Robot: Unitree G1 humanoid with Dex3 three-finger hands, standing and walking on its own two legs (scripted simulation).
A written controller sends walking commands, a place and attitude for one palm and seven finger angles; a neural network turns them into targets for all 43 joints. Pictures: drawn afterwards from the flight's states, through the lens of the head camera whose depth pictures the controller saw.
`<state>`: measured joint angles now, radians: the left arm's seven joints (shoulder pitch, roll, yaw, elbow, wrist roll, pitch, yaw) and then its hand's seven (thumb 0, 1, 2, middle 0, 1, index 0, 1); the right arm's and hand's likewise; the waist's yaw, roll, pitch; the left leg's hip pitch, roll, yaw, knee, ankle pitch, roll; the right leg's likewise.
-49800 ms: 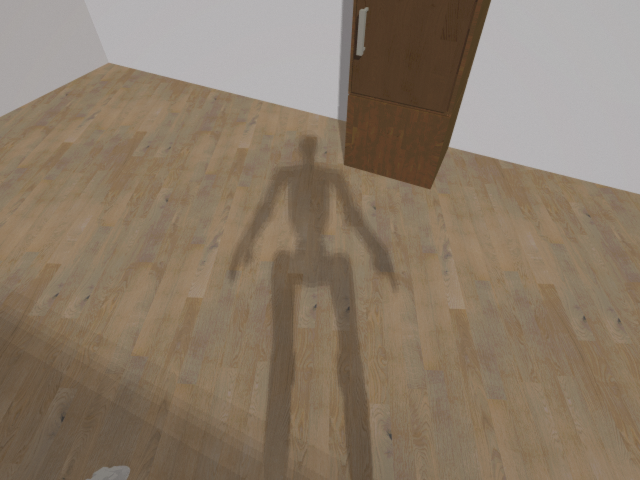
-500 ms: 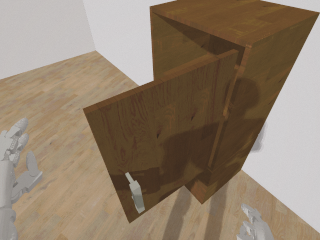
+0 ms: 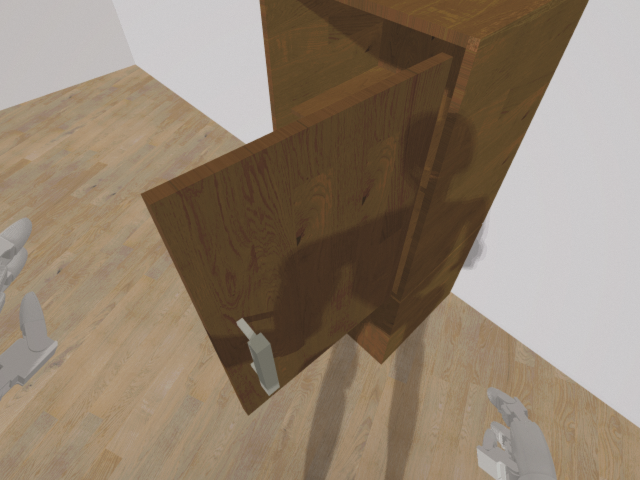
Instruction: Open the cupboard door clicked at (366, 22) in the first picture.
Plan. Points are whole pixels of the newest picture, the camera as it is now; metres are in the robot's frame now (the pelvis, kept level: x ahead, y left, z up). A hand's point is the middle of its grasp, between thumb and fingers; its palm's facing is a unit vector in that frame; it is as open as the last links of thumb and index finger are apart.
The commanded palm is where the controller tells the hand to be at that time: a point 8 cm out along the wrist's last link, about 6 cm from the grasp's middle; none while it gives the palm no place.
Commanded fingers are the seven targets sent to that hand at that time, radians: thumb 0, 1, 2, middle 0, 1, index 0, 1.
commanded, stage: step back with the hand held close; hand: left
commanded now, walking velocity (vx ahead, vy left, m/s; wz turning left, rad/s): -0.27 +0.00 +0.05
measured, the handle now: (257, 357) +0.30 +0.12 -0.08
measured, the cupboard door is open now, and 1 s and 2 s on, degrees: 87 87 87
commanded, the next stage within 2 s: stop stepping back and stand still in 0.96 s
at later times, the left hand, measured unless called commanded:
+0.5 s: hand out of the picture +0.12 +0.27 +0.16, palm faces +0.53 -0.70 -0.48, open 7.4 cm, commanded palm +0.05 +0.30 +0.18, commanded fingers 0.00 0.90 0.90 -0.20 -0.30 -0.20 -0.30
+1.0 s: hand out of the picture +0.05 +0.24 +0.17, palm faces +0.49 -0.75 -0.43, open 7.4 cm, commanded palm -0.01 +0.26 +0.18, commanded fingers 0.00 0.90 0.90 -0.20 -0.30 -0.20 -0.30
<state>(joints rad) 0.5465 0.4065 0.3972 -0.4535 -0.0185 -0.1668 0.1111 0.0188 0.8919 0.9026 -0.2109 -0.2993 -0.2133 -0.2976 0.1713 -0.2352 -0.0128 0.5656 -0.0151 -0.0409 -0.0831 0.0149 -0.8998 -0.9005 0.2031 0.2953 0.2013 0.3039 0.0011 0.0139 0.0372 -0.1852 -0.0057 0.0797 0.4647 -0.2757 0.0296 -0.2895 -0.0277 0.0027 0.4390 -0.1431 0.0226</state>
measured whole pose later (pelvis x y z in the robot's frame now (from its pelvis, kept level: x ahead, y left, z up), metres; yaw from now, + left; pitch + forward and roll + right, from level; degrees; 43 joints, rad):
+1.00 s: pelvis -0.15 -0.03 -0.01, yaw -1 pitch +4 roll +0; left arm 0.49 0.40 0.44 -0.54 -0.04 -0.22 0.17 0.02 0.89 0.90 -0.21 -0.30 -0.21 -0.30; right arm 0.13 -0.15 0.01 0.66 -0.04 -0.16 -0.05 0.01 -0.90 -0.90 0.20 0.30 0.20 0.30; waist 0.07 -0.03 0.00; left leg -0.49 0.07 0.07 0.43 0.00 -0.01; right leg -0.13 0.04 0.01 0.45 -0.40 -0.03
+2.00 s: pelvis -0.25 -0.02 +0.00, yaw -1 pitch +0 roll -1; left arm 0.52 0.36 0.39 -0.42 -0.01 -0.19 0.15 0.02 0.89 0.90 -0.21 -0.30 -0.21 -0.30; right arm 0.21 -0.19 0.03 0.64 -0.02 -0.14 -0.07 0.01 -0.90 -0.90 0.21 0.30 0.20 0.30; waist 0.02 0.00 0.01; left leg -0.25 0.01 0.04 0.46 -0.21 0.02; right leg -0.23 0.01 -0.03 0.43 -0.20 -0.01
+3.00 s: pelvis -0.24 -0.04 +0.00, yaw +1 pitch -2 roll +0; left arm 0.17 0.26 0.02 1.14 0.01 -0.01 0.01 0.01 0.91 0.90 -0.20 -0.30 -0.20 -0.29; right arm 0.20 -0.22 -0.01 1.14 -0.03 0.01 -0.01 0.01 -0.90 -0.90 0.20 0.29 0.20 0.30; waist 0.00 0.04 0.05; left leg -0.19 0.01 0.00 0.39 -0.18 -0.01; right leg -0.17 0.02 -0.08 0.39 -0.20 -0.04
